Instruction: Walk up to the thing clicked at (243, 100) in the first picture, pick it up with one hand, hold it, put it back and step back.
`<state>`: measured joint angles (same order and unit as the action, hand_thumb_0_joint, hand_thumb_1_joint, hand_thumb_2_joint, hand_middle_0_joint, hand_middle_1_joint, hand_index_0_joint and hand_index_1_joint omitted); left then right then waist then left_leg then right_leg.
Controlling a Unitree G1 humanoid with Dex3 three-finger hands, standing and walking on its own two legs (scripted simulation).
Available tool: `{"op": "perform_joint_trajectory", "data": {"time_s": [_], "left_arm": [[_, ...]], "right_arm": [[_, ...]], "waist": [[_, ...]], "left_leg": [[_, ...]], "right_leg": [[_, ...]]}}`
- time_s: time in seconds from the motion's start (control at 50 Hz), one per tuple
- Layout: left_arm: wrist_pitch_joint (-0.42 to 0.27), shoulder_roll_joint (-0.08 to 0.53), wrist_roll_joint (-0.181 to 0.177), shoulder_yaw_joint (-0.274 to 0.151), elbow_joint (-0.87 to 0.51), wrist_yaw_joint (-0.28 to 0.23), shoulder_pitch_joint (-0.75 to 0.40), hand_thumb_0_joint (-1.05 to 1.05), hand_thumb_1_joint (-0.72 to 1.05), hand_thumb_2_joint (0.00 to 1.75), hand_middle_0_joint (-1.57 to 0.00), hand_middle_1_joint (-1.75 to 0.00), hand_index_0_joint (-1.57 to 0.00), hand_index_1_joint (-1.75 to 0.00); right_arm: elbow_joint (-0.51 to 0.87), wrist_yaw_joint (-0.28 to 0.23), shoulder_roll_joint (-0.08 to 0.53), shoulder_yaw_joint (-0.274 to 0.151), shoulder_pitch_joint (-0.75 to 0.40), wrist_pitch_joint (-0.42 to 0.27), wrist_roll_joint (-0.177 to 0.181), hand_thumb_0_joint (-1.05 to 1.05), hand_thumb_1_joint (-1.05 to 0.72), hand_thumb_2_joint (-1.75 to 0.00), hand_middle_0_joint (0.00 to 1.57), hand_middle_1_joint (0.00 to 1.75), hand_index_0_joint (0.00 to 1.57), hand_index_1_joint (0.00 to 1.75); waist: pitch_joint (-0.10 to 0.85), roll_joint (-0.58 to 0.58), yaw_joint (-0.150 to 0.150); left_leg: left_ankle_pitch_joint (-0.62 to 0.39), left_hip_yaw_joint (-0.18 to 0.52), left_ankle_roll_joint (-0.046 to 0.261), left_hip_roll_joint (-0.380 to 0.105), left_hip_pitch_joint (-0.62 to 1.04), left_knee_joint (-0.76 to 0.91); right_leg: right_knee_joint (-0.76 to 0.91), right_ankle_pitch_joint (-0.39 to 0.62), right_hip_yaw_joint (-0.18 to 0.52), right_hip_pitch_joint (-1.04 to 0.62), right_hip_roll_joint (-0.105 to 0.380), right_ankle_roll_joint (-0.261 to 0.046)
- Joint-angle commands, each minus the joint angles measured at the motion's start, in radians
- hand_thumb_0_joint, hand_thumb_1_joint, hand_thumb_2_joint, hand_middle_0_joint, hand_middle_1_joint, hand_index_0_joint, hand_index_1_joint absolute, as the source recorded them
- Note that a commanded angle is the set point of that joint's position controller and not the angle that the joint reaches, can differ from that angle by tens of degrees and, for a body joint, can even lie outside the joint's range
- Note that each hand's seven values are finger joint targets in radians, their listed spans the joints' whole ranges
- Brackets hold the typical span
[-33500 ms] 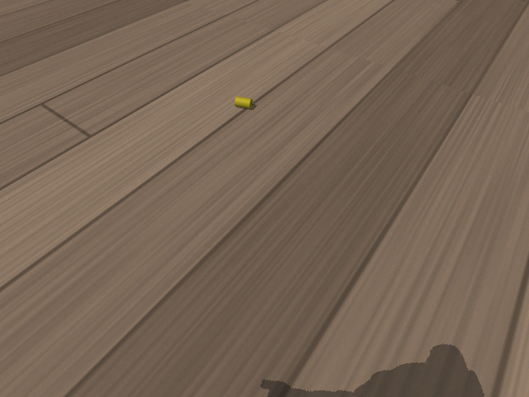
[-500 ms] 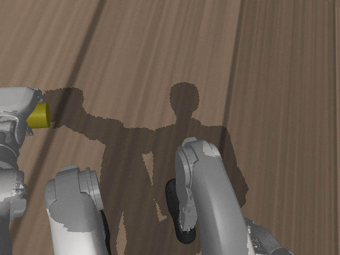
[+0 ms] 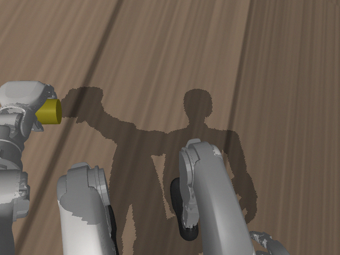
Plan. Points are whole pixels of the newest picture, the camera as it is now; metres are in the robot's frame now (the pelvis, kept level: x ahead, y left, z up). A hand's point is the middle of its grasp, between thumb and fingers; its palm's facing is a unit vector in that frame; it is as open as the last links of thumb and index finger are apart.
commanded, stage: lift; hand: left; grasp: from above
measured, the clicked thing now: (36, 111) +0.48 +0.26 -0.18
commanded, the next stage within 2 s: hold in 1.58 s
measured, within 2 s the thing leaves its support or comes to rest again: neither
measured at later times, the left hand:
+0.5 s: hand out of the picture +0.41 +0.27 -0.02, palm faces -0.49 -0.02 -0.87, open 9.2 cm
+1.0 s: hand out of the picture +0.35 +0.26 +0.19, palm faces -0.47 -0.05 -0.88, open 9.1 cm
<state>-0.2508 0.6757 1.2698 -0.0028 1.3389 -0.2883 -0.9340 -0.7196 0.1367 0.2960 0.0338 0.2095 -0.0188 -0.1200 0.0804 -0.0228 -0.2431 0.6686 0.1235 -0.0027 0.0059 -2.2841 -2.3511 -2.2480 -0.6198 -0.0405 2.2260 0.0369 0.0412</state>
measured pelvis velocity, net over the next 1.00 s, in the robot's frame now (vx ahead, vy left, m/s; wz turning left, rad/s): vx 0.02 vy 0.00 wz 0.07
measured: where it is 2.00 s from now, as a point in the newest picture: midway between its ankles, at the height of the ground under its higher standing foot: (148, 233)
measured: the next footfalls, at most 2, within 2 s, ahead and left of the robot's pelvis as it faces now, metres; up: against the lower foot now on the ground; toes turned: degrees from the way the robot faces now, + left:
none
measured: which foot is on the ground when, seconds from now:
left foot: down 0.00-1.00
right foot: down 0.00-1.00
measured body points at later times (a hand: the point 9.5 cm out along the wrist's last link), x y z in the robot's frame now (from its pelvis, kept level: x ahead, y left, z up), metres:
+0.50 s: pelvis +0.00 +0.00 +0.10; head +0.20 +0.05 +0.50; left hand +0.43 +0.27 +0.03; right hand +0.11 -0.27 -0.02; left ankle +0.08 +0.12 -0.31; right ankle +0.11 -0.14 -0.31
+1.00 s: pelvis +0.02 +0.00 +0.27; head +0.12 +0.02 +0.71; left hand +0.37 +0.26 +0.24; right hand +0.14 -0.25 +0.15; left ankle +0.08 +0.12 -0.31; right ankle +0.11 -0.14 -0.31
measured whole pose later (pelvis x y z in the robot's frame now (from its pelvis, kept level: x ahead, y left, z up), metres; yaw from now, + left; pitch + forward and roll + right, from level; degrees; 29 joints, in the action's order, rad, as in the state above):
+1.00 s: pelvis +0.02 +0.00 +0.27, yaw +4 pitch +21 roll -3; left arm -0.13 0.49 1.03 0.15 0.74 -0.07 -0.37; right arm -0.71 -0.04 0.24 -0.02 0.20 0.03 0.04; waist 0.16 -0.04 -0.08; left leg 0.55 0.02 0.01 -0.04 -1.25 -1.44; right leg -1.37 -0.50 -0.01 1.24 0.03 0.04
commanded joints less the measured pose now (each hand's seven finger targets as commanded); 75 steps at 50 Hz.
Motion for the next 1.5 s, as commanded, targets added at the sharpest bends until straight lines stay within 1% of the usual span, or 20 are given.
{"op": "perform_joint_trajectory", "data": {"time_s": [0.0,0.02,0.16,0.22,0.26,0.34,0.36,0.5,0.54,0.58,0.62,0.66,0.76,0.94,0.98,1.1,1.12,1.16,1.28,1.48], "left_arm": [[0.030,0.255,-0.051,-0.038,-0.265,-0.009,-0.373,0.00,0.83,0.67,-1.22,-0.42,-1.20,-0.45],[0.038,0.275,-0.052,-0.050,-0.272,0.000,-0.357,0.00,0.82,0.67,-1.21,-0.42,-1.19,-0.44],[0.047,0.211,-0.115,-0.030,-0.415,0.084,-0.247,0.00,0.82,0.73,-1.21,-0.46,-1.19,-0.48],[0.043,0.229,-0.130,-0.043,-0.495,0.109,-0.205,0.00,0.85,0.74,-1.22,-0.48,-1.21,-0.49],[0.046,0.188,-0.142,-0.025,-0.524,0.124,-0.148,0.00,0.86,0.76,-1.24,-0.48,-1.22,-0.51],[0.049,0.208,-0.166,-0.042,-0.614,0.144,-0.118,0.00,0.86,0.77,-1.24,-0.48,-1.22,-0.50],[0.048,0.168,-0.173,-0.021,-0.648,0.151,-0.099,0.00,0.88,0.78,-1.25,-0.48,-1.23,-0.51],[0.072,0.161,-0.201,-0.021,-0.775,0.170,-0.012,0.00,0.88,0.76,-1.25,-0.45,-1.23,-0.48],[0.086,0.158,-0.211,-0.027,-0.763,0.175,0.053,0.00,0.89,0.78,-1.27,-0.44,-1.24,-0.48],[0.093,0.167,-0.217,-0.029,-0.828,0.178,0.022,0.00,0.88,0.78,-1.27,-0.43,-1.24,-0.47],[0.103,0.109,-0.224,0.007,-0.798,0.187,0.095,0.00,0.90,0.77,-1.27,-0.43,-1.24,-0.47],[0.113,0.130,-0.233,-0.006,-0.812,0.191,0.130,0.00,0.90,0.77,-1.29,-0.41,-1.25,-0.46],[0.122,0.100,-0.255,0.011,-0.860,0.195,0.200,0.00,0.91,0.77,-1.31,-0.38,-1.26,-0.44],[0.121,0.029,-0.249,0.061,-0.770,0.165,0.244,0.00,0.84,0.69,-1.28,-0.31,-1.22,-0.38],[0.122,0.031,-0.246,0.048,-0.750,0.153,0.259,0.00,0.83,0.68,-1.28,-0.31,-1.22,-0.37],[0.131,-0.014,-0.233,0.082,-0.715,0.133,0.269,0.00,0.82,0.67,-1.28,-0.29,-1.22,-0.36],[0.128,-0.005,-0.233,0.086,-0.757,0.130,0.208,0.00,0.82,0.70,-1.28,-0.29,-1.21,-0.37],[0.138,-0.017,-0.231,0.082,-0.702,0.123,0.259,0.00,0.82,0.70,-1.30,-0.28,-1.23,-0.36],[0.152,-0.007,-0.227,0.078,-0.715,0.122,0.248,0.00,0.83,0.67,-1.28,-0.28,-1.22,-0.35],[0.142,-0.040,-0.235,0.094,-0.706,0.159,0.303,0.00,0.86,0.65,-1.30,-0.27,-1.24,-0.33]], "right_arm": [[0.036,-0.024,0.230,-0.096,0.177,-0.002,0.024,0.00,-0.90,-0.91,0.20,0.30,0.20,0.30],[0.037,-0.027,0.234,-0.101,0.177,0.002,0.031,0.00,-0.90,-0.91,0.20,0.30,0.20,0.30],[0.065,-0.035,0.222,-0.120,0.187,0.017,0.060,0.00,-0.90,-0.90,0.20,0.30,0.20,0.30],[0.079,-0.041,0.220,-0.127,0.182,0.025,0.072,0.00,-0.90,-0.90,0.20,0.30,0.20,0.30],[0.089,-0.043,0.209,-0.127,0.177,0.030,0.079,0.00,-0.90,-0.90,0.20,0.30,0.20,0.30],[0.110,-0.055,0.205,-0.140,0.162,0.039,0.091,0.00,-0.90,-0.90,0.20,0.30,0.20,0.30],[0.112,-0.058,0.199,-0.142,0.154,0.041,0.092,0.00,-0.90,-0.90,0.20,0.30,0.20,0.30],[0.133,-0.091,0.177,-0.149,0.118,0.053,0.109,0.00,-0.90,-0.90,0.20,0.30,0.20,0.30],[0.136,-0.101,0.171,-0.148,0.105,0.056,0.116,0.00,-0.90,-0.90,0.20,0.30,0.20,0.30],[0.131,-0.117,0.167,-0.149,0.088,0.057,0.122,0.00,-0.90,-0.90,0.20,0.30,0.20,0.30],[0.134,-0.127,0.156,-0.141,0.076,0.056,0.127,0.00,-0.90,-0.90,0.20,0.30,0.20,0.30],[0.137,-0.139,0.148,-0.139,0.065,0.055,0.136,0.00,-0.90,-0.90,0.20,0.30,0.20,0.30],[0.130,-0.168,0.126,-0.128,0.041,0.045,0.150,0.00,-0.90,-0.90,0.20,0.30,0.20,0.30],[0.090,-0.200,0.100,-0.113,0.028,0.012,0.160,0.00,-0.90,-0.90,0.20,0.30,0.20,0.30],[0.084,-0.200,0.100,-0.115,0.028,0.007,0.160,0.00,-0.90,-0.90,0.20,0.30,0.20,0.30],[0.078,-0.200,0.095,-0.116,0.039,-0.005,0.159,0.00,-0.90,-0.90,0.20,0.30,0.20,0.30],[0.078,-0.201,0.096,-0.116,0.043,-0.006,0.159,0.00,-0.90,-0.90,0.20,0.30,0.20,0.30],[0.071,-0.199,0.099,-0.117,0.044,-0.008,0.155,0.00,-0.90,-0.90,0.20,0.30,0.20,0.30],[0.070,-0.194,0.104,-0.122,0.063,-0.006,0.155,0.00,-0.90,-0.90,0.20,0.30,0.20,0.30],[0.083,-0.186,0.099,-0.129,0.067,0.013,0.158,0.00,-0.90,-0.90,0.20,0.30,0.20,0.30]], "waist": [[0.756,-0.321,0.024],[0.762,-0.307,0.036],[0.747,-0.250,0.039],[0.773,-0.265,0.058],[0.771,-0.245,0.067],[0.774,-0.245,0.086],[0.778,-0.254,0.086],[0.790,-0.210,0.113],[0.735,-0.187,0.118],[0.738,-0.199,0.124],[0.679,-0.177,0.119],[0.682,-0.144,0.135],[0.612,-0.109,0.145],[0.431,-0.072,0.151],[0.417,-0.069,0.166],[0.379,-0.049,0.165],[0.392,-0.070,0.161],[0.355,-0.061,0.168],[0.382,-0.067,0.183],[0.312,-0.044,0.185]], "left_leg": [[-0.106,-0.096,0.025,0.024,0.562,0.338],[-0.104,-0.092,0.026,0.026,0.574,0.344],[-0.126,-0.075,0.028,0.019,0.634,0.412],[-0.150,-0.073,0.025,0.019,0.676,0.444],[-0.158,-0.064,0.023,0.014,0.709,0.480],[-0.143,-0.052,0.022,0.010,0.779,0.547],[-0.153,-0.056,0.021,0.008,0.794,0.560],[-0.175,-0.065,0.022,0.005,0.924,0.672],[-0.168,-0.062,0.022,0.004,0.942,0.717],[-0.145,-0.060,0.022,0.000,0.995,0.769],[-0.139,-0.053,0.019,-0.004,1.027,0.824],[-0.132,-0.052,0.020,-0.006,1.084,0.877],[-0.131,-0.067,0.021,-0.010,1.184,0.992],[-0.118,-0.067,0.016,-0.015,1.336,1.206],[-0.129,-0.064,0.014,-0.015,1.377,1.249],[-0.201,-0.092,0.014,-0.008,1.500,1.352],[-0.206,-0.096,0.013,-0.006,1.526,1.370],[-0.214,-0.094,0.010,-0.010,1.565,1.412],[-0.392,-0.103,0.001,-0.009,1.715,1.487],[-0.510,-0.119,0.000,-0.003,1.833,1.595]], "right_leg": [[0.246,0.118,-0.081,-0.371,-0.039,-0.089],[0.250,0.117,-0.078,-0.374,-0.037,-0.089],[0.318,0.136,-0.070,-0.432,-0.031,-0.083],[0.348,0.151,-0.059,-0.469,-0.028,-0.083],[0.368,0.158,-0.059,-0.486,-0.029,-0.078],[0.423,0.150,-0.051,-0.536,-0.029,-0.076],[0.433,0.158,-0.050,-0.551,-0.029,-0.074],[0.559,0.172,-0.036,-0.701,-0.036,-0.070],[0.600,0.167,-0.031,-0.737,-0.034,-0.066],[0.648,0.154,-0.023,-0.781,-0.035,-0.064],[0.688,0.150,-0.025,-0.813,-0.038,-0.062],[0.747,0.143,-0.021,-0.887,-0.044,-0.062],[0.886,0.137,-0.005,-1.023,-0.047,-0.060],[1.115,0.117,0.022,-1.204,-0.057,-0.057],[1.154,0.126,0.025,-1.245,-0.057,-0.058],[1.279,0.188,0.029,-1.379,-0.059,-0.055],[1.293,0.195,0.030,-1.397,-0.062,-0.055],[1.324,0.207,0.023,-1.418,-0.061,-0.053],[1.395,0.351,0.017,-1.546,-0.063,-0.054],[1.516,0.449,0.024,-1.668,-0.057,-0.052]]}}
